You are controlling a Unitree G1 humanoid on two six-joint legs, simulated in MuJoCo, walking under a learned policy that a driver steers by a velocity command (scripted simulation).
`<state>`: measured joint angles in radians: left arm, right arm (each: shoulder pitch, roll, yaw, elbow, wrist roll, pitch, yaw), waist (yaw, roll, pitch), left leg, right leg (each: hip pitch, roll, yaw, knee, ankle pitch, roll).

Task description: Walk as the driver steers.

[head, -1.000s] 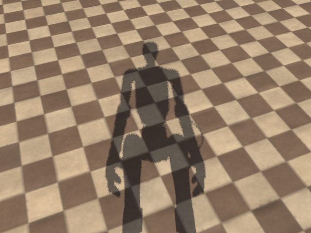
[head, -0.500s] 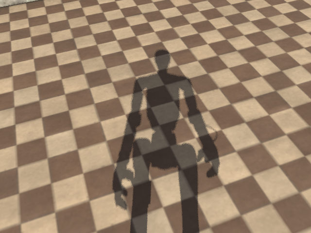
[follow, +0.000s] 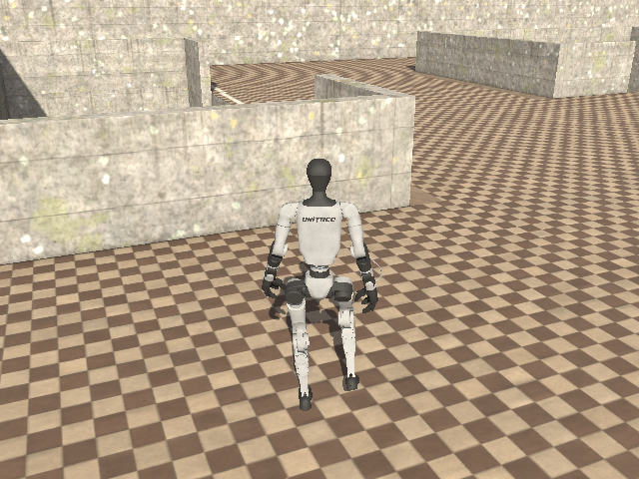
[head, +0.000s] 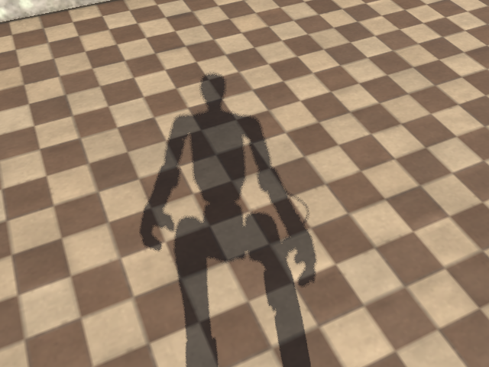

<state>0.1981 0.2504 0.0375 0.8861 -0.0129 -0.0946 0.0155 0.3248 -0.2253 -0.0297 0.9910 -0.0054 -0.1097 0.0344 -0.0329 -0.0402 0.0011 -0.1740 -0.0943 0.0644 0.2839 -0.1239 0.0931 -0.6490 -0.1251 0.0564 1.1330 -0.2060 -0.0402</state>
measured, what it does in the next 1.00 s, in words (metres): walks ahead: right foot, then left foot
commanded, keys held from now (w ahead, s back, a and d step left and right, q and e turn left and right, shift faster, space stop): w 0.76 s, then w+e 0.24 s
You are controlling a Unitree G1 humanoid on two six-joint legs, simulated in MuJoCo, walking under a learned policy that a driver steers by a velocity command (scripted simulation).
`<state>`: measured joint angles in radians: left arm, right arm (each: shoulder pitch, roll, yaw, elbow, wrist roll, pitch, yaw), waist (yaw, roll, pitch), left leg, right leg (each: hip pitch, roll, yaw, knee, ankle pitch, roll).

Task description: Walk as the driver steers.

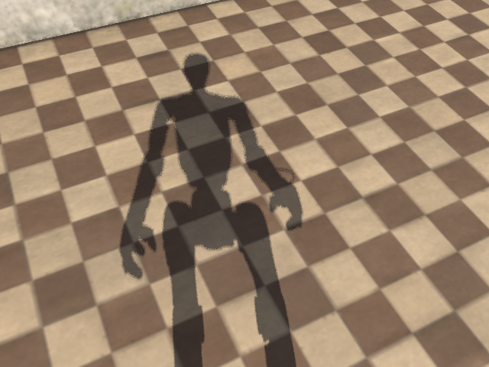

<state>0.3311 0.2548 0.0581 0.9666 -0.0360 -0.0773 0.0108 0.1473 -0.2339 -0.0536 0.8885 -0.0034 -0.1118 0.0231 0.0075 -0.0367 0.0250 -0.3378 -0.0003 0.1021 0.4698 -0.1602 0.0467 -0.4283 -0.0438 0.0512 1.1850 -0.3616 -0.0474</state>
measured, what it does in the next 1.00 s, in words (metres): walks ahead, turning right: right foot, then left foot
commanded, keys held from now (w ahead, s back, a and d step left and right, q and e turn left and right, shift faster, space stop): w+e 0.70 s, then e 0.30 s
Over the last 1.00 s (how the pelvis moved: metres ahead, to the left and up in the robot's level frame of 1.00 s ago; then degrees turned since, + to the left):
0.54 -0.02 -0.01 -4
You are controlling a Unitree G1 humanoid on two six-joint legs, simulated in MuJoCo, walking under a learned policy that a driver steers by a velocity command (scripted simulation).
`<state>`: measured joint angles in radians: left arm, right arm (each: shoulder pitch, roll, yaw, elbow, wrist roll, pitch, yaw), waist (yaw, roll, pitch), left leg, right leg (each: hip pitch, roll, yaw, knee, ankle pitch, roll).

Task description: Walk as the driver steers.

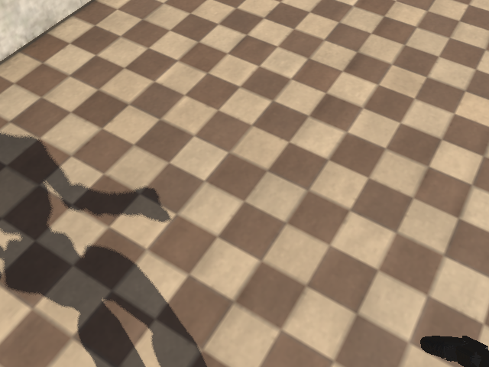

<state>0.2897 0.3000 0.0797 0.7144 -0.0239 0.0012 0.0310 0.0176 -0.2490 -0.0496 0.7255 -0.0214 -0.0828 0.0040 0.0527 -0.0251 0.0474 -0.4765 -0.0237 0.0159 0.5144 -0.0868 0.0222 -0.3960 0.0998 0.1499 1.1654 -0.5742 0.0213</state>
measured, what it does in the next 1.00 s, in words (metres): steps on the spot, turning right: right foot, then left foot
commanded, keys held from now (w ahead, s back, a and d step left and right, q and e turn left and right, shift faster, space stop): e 0.66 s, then no key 0.34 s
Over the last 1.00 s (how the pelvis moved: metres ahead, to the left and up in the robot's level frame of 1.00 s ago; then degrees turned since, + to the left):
0.50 -0.12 -0.01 -35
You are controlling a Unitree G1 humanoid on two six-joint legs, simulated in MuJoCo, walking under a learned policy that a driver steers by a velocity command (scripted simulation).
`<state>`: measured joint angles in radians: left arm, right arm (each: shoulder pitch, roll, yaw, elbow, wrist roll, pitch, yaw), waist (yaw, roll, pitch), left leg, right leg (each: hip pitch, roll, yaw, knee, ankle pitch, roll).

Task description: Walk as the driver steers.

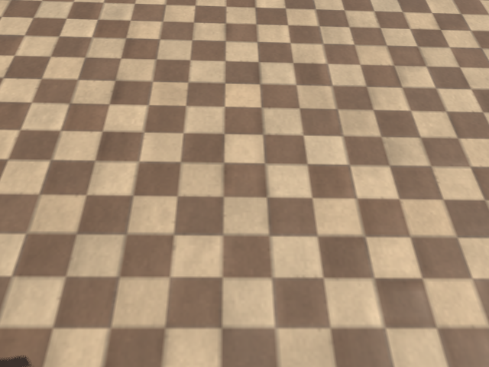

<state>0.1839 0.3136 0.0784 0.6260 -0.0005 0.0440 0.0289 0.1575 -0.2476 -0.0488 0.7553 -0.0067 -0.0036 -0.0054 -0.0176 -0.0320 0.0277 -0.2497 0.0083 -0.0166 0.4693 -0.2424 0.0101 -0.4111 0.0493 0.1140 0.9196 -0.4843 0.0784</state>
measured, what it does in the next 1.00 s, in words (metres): steps on the spot: right foot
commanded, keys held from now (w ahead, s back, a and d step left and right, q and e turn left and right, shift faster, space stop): no key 1.00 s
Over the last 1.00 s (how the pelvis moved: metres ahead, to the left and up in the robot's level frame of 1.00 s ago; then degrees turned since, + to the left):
0.05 -0.02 0.02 -29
